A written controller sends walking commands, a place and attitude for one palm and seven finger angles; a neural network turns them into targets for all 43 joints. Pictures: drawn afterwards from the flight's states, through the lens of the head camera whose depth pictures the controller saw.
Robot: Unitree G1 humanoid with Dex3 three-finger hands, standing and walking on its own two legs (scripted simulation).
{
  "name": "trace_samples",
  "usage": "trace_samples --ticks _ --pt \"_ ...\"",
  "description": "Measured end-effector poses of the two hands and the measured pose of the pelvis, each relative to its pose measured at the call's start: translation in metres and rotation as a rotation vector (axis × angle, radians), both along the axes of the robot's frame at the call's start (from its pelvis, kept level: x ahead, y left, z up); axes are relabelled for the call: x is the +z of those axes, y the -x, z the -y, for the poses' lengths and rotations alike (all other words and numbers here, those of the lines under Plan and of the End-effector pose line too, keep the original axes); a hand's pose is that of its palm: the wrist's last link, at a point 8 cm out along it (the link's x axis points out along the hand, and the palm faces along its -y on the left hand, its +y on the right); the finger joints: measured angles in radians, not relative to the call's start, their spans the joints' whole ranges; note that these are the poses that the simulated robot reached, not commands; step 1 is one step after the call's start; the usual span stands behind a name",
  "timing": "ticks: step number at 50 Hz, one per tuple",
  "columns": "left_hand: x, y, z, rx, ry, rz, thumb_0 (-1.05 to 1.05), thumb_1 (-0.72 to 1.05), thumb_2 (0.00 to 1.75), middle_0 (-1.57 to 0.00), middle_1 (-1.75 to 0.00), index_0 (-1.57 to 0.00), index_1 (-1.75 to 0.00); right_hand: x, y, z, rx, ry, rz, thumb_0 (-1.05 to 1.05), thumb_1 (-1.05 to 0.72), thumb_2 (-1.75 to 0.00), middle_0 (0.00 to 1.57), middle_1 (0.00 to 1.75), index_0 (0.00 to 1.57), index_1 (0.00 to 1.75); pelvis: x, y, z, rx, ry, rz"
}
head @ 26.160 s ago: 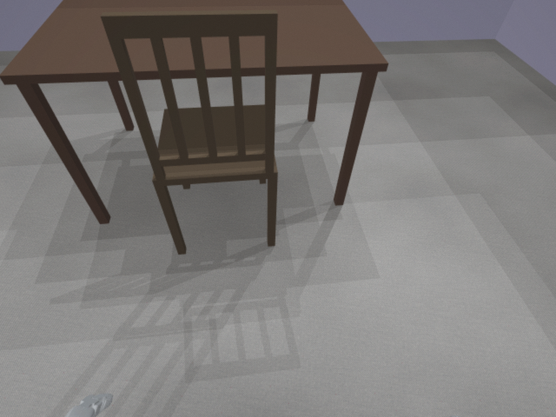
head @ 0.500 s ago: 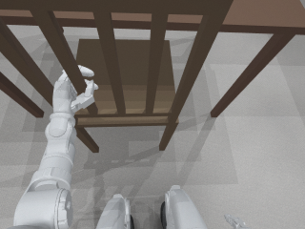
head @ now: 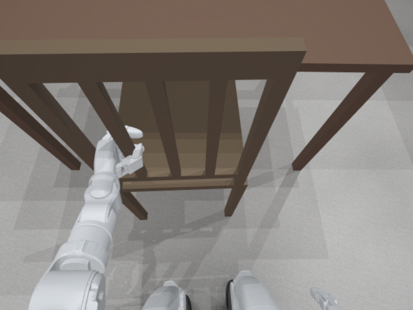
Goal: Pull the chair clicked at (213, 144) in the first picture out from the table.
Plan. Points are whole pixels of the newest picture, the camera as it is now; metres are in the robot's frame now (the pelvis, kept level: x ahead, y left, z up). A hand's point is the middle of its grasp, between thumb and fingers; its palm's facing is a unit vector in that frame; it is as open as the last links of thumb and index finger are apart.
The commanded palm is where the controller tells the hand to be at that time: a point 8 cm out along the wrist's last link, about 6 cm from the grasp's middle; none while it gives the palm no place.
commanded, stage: step backward, pulling the chair out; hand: left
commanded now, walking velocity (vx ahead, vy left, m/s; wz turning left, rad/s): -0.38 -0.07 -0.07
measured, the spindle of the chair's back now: (168, 139) +0.44 +0.07 -0.01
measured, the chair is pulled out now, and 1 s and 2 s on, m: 0.03 0.17 0.20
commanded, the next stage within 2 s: none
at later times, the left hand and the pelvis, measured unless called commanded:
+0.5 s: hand (146, 181) +0.36 +0.11 -0.03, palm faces +0.01 -0.99 -0.13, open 5.4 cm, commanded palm +0.35 +0.16 -0.03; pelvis -0.03 +0.00 +0.03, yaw -3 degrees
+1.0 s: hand (146, 228) +0.27 +0.11 -0.03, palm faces +0.00 -0.99 -0.16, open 5.5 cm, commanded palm +0.28 +0.15 -0.03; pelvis -0.09 -0.01 +0.03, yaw -1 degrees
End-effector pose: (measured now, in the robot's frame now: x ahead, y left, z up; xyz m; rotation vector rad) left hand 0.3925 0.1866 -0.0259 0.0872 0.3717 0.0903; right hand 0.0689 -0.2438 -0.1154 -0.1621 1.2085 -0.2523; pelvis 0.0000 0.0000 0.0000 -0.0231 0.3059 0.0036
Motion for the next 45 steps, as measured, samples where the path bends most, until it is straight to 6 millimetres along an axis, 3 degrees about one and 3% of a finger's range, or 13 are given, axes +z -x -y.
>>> trace_samples --ticks 6,12,22,36,45 --pt "0.006 0.001 0.005 -0.026 -0.013 -0.090 0.06 0.68 0.74 -0.36 -1.18 -0.49 -1.45 0.027 0.016 0.010 -0.025 0.063 -0.045 0.00 -0.91 -0.90 0.20 0.30 0.20 0.30 0.021 -0.005 -0.002 -0.006 0.008 0.045" --pt "0.007 0.007 0.009 -0.069 -0.024 -0.112 0.06 0.68 0.73 -0.35 -1.19 -0.49 -1.45 0.038 0.043 0.023 -0.067 0.111 -0.081 0.00 -0.91 -0.90 0.20 0.30 0.20 0.30 0.028 0.002 -0.004 -0.020 0.011 0.076" --pt "0.008 0.037 0.019 -0.060 -0.026 -0.119 0.05 0.68 0.72 -0.33 -1.19 -0.49 -1.45 0.033 0.076 0.023 -0.109 0.080 -0.092 0.00 -0.91 -0.90 0.20 0.30 0.20 0.30 0.032 0.024 0.001 -0.049 -0.003 0.117" --pt "0.010 0.101 0.033 -0.010 -0.033 -0.135 0.05 0.67 0.73 -0.33 -1.16 -0.49 -1.45 0.018 0.086 0.038 -0.058 0.054 0.037 0.00 -0.91 -0.90 0.20 0.30 0.20 0.30 0.025 0.066 0.019 -0.033 -0.031 0.186" --pt "0.010 0.132 0.033 -0.029 -0.040 -0.135 0.04 0.66 0.73 -0.33 -1.15 -0.49 -1.45 0.027 0.103 0.051 -0.024 0.109 0.065 0.01 -0.91 -0.90 0.20 0.30 0.20 0.30 0.028 0.085 0.013 -0.010 -0.035 0.214"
